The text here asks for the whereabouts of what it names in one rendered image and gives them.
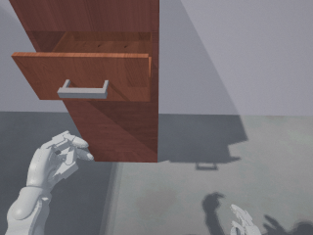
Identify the cabinet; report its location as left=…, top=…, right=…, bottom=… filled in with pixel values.
left=9, top=0, right=159, bottom=163

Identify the robot left hand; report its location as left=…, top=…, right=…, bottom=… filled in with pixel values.
left=26, top=130, right=94, bottom=192

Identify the drawer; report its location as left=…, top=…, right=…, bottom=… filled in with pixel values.
left=11, top=31, right=153, bottom=102

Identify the handle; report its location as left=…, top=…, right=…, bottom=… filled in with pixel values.
left=57, top=79, right=109, bottom=99

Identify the robot left forearm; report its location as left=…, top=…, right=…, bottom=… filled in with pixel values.
left=5, top=186, right=53, bottom=235

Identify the robot right hand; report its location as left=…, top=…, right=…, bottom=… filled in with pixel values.
left=230, top=204, right=262, bottom=235

